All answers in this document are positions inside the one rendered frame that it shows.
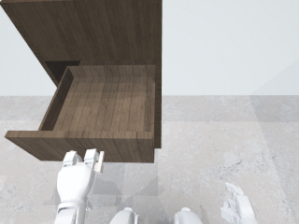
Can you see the drawer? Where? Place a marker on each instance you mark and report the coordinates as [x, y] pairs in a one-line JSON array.
[[110, 108]]

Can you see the robot right hand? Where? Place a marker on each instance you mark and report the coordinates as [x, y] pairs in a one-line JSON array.
[[242, 207]]

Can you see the handle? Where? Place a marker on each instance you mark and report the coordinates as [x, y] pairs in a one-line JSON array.
[[99, 166]]

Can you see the robot left thigh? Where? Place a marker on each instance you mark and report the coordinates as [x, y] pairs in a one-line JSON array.
[[125, 217]]

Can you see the robot right thigh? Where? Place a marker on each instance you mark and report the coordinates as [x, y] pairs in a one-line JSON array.
[[186, 217]]

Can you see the robot left hand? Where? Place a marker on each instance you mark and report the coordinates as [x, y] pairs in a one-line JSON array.
[[74, 181]]

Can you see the cabinet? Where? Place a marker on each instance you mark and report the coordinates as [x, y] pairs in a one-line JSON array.
[[64, 33]]

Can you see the robot thigh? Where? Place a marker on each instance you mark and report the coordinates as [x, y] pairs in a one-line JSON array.
[[125, 217], [186, 217]]

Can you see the left robot forearm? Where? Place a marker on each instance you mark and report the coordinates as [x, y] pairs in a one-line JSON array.
[[71, 212]]

